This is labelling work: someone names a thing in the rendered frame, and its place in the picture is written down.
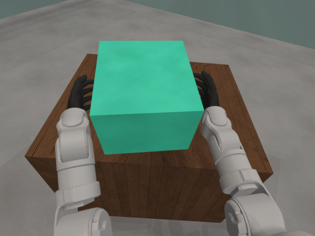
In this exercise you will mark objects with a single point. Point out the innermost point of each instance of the robot right upper arm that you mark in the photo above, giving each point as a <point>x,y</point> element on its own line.
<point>255,215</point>

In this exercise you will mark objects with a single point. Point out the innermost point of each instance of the robot right hand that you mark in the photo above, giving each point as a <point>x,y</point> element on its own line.
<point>209,95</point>

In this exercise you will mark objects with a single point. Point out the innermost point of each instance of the robot left upper arm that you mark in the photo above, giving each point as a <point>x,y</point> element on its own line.
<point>89,222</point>

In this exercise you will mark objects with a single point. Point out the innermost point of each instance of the robot left hand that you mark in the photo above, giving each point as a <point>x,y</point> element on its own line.
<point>76,99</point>

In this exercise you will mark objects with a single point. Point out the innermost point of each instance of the left robot forearm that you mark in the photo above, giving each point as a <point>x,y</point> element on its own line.
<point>75,163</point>

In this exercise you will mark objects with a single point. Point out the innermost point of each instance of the carton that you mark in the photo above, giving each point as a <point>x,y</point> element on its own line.
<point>145,97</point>

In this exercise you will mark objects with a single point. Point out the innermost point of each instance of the pedestal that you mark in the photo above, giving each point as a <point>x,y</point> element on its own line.
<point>172,184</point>

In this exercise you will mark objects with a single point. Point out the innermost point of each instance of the right robot forearm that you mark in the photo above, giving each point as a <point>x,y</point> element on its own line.
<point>236,174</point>

